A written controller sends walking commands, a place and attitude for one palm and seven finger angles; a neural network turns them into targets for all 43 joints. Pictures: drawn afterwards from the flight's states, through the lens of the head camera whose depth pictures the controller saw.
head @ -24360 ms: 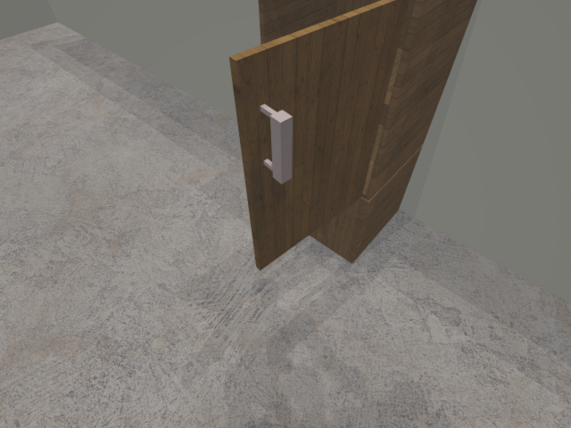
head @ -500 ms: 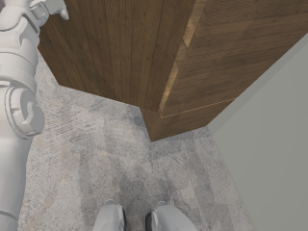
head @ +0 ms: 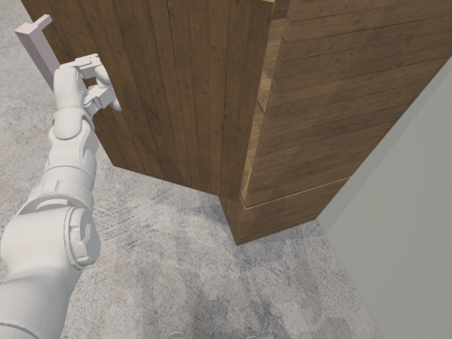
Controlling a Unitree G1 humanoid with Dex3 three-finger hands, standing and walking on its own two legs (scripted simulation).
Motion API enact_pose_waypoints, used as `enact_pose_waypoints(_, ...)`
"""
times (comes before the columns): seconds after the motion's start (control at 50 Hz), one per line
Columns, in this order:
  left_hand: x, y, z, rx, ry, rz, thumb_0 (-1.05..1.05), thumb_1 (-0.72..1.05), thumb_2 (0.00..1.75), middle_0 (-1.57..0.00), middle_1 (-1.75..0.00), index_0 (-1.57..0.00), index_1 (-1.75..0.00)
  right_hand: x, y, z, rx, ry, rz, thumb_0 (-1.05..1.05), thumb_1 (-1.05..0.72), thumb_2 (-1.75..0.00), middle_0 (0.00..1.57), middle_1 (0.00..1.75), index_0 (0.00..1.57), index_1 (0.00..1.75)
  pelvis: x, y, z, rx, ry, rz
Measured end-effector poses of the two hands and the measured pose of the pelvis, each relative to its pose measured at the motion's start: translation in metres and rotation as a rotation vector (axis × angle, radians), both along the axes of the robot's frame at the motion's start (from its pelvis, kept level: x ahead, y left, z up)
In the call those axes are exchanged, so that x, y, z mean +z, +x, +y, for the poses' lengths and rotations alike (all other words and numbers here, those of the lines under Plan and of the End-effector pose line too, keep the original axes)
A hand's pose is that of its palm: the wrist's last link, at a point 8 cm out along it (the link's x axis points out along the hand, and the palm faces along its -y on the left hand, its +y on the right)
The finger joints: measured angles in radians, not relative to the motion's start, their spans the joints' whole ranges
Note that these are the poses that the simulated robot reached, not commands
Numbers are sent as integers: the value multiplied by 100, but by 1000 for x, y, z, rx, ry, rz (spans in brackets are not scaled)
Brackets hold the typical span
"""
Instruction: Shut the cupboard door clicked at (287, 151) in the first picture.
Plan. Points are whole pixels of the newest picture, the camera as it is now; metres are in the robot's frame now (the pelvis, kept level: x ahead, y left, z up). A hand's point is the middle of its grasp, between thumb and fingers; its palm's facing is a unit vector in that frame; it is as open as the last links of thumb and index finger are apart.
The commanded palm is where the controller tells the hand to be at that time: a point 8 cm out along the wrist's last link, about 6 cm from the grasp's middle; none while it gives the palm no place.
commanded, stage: pull the fist back off the door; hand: left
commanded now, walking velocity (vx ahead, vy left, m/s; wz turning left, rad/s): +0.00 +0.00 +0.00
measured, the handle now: (55, 58) +0.63 +0.25 +0.12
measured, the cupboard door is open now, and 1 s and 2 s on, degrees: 54 54 54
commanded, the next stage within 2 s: draw the hand back to the body in 0.26 s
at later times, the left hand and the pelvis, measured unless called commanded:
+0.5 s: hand (120, 103) +0.48 +0.12 +0.14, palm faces +0.10 -0.99 +0.01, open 3.1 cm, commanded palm +0.42 +0.18 +0.13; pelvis -0.03 -0.01 +0.00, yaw +2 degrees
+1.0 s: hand (45, 194) +0.31 +0.18 +0.17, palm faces +0.17 -0.97 -0.15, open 3.1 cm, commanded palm +0.27 +0.24 +0.17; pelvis -0.02 -0.01 +0.03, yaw +1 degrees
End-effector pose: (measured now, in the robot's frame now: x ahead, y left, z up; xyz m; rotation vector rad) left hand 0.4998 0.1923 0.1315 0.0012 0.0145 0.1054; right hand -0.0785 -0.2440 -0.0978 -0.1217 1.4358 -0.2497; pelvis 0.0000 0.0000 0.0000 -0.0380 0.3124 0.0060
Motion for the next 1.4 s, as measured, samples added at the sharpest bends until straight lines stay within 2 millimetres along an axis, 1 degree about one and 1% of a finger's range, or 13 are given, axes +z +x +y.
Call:
enact_pose_waypoints(0.14,-12,-39,6,-8,-11,0,2,90,90,-129,-150,-130,-150,0,65,-22,78,-50,-156,1,-91,-90,20,30,20,30,4,-3,0,23,2,-54)
enact_pose_waypoints(0.22,-4,-55,-2,-30,-3,-49,2,90,90,-129,-150,-130,-150,-2,101,-25,127,-58,-250,1,-91,-90,20,30,20,30,4,-8,1,37,5,-78)
enact_pose_waypoints(0.3,-4,-58,-15,-44,10,0,2,90,90,-130,-150,-130,-150,-3,125,-21,160,-53,-319,1,-91,-90,20,30,20,30,2,-16,-1,53,9,-90)
enact_pose_waypoints(0.4,-1,-50,-27,-22,-16,19,2,89,90,-130,-150,-130,-150,-5,124,-16,165,-41,-353,1,-91,-90,20,30,20,30,0,-26,-4,52,14,-77)
enact_pose_waypoints(0.5,10,-47,-22,-3,-7,-55,2,89,90,-130,-150,-130,-150,-11,95,-13,116,-17,-309,1,-91,-90,20,30,20,30,0,-25,-6,21,24,-65)
enact_pose_waypoints(0.6,8,-73,-2,-2,45,-31,2,89,90,-129,-150,-130,-150,-15,66,-12,50,21,-243,1,-91,-90,20,30,20,30,7,-16,-9,-6,33,-105)
enact_pose_waypoints(0.66,3,-96,10,15,7,-9,2,89,90,-129,-150,-129,-150,-12,62,-14,36,25,-231,1,-91,-90,20,30,20,30,12,-13,-12,-10,35,-142)
enact_pose_waypoints(0.76,14,-136,22,16,21,-88,2,90,90,-129,-150,-130,-150,-2,90,-23,67,-10,-314,1,-91,-90,21,30,20,30,17,-13,-14,3,32,-197)
enact_pose_waypoints(0.88,29,-174,27,-28,45,-109,2,90,90,-128,-148,-128,-149,16,158,-26,128,-41,-518,1,-91,-90,20,30,20,30,21,-19,-12,16,32,-246)
enact_pose_waypoints(0.98,40,-211,39,35,148,-112,2,89,90,-121,-140,-121,-141,44,215,-12,167,-37,-687,1,-91,-90,20,30,19,30,27,-21,-9,18,40,-287)
enact_pose_waypoints(1.08,43,-249,57,124,211,-119,2,89,90,-110,-129,-111,-129,68,252,12,237,-7,-778,1,-91,-90,20,30,19,30,33,-23,-7,30,41,-328)
enact_pose_waypoints(1.22,53,-290,76,205,276,-117,2,89,90,-93,-109,-93,-110,70,266,44,318,52,-786,1,-91,-90,20,30,20,30,38,-23,-1,44,42,-368)
enact_pose_waypoints(1.4,68,-326,98,283,360,-118,2,89,90,-68,-82,-69,-83,50,244,56,310,92,-685,1,-90,-90,21,30,20,30,41,-15,4,38,43,-382)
